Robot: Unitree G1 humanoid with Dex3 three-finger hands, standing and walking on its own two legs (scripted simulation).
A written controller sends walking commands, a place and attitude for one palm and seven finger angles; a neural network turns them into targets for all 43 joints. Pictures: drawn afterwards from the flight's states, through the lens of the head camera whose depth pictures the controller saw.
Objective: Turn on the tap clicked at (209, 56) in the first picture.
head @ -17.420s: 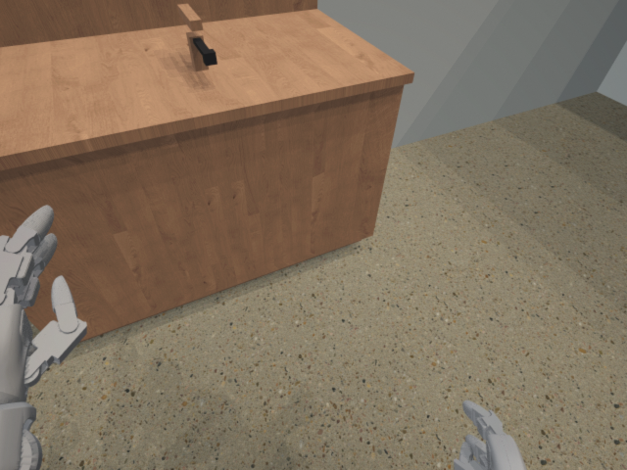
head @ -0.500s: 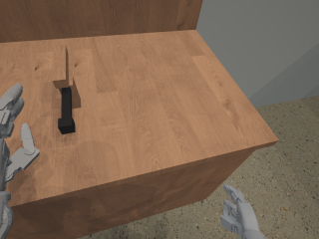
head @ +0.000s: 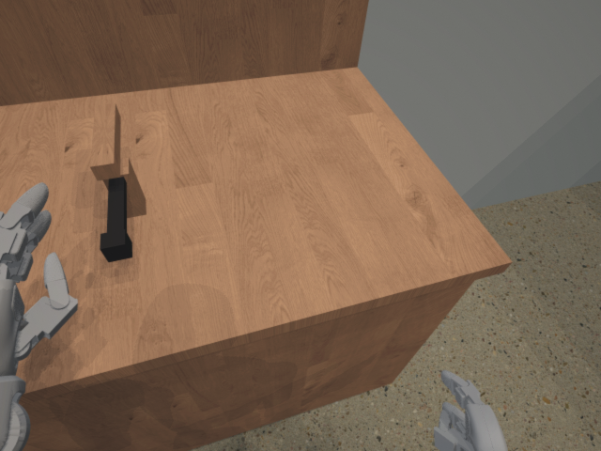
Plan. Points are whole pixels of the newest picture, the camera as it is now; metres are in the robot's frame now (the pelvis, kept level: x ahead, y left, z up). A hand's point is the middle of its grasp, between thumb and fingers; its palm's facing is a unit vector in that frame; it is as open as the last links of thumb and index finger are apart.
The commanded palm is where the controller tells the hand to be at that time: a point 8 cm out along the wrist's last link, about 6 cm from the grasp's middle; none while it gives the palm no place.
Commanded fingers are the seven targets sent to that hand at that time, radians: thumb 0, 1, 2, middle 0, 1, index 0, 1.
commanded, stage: shuffle to correct the standing spot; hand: left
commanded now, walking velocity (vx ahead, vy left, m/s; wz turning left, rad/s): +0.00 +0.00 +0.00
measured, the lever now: (116, 245) +0.32 +0.26 +0.10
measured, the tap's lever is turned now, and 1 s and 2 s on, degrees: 0 0 0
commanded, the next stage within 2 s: come to a stop and stand still in 0.42 s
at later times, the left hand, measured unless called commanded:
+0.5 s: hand (110, 302) +0.22 +0.21 +0.16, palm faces +0.34 -0.86 -0.39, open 7.4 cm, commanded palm +0.16 +0.24 +0.17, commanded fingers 0.00 0.90 0.90 -0.20 -0.30 -0.20 -0.30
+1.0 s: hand (67, 269) +0.24 +0.25 +0.18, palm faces +0.46 -0.78 -0.43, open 7.4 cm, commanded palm +0.16 +0.24 +0.17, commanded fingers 0.00 0.90 0.90 -0.20 -0.30 -0.20 -0.30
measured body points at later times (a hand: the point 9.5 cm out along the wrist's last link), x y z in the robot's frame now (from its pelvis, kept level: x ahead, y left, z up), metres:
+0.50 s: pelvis -0.01 -0.03 +0.00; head +0.03 -0.02 +0.45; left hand +0.19 +0.25 +0.18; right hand +0.18 -0.25 -0.07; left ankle +0.02 +0.08 -0.74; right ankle -0.01 -0.14 -0.74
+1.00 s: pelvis -0.01 -0.04 +0.00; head +0.03 -0.02 +0.45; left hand +0.21 +0.29 +0.20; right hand +0.18 -0.27 -0.08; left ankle +0.02 +0.08 -0.74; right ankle -0.01 -0.14 -0.74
